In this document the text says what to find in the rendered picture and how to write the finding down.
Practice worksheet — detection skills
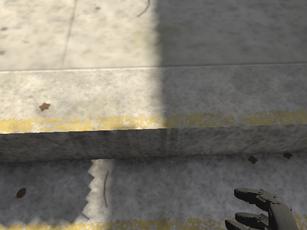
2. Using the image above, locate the robot right hand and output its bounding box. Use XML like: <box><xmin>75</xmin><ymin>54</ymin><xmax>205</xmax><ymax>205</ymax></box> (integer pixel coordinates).
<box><xmin>224</xmin><ymin>188</ymin><xmax>298</xmax><ymax>230</ymax></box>

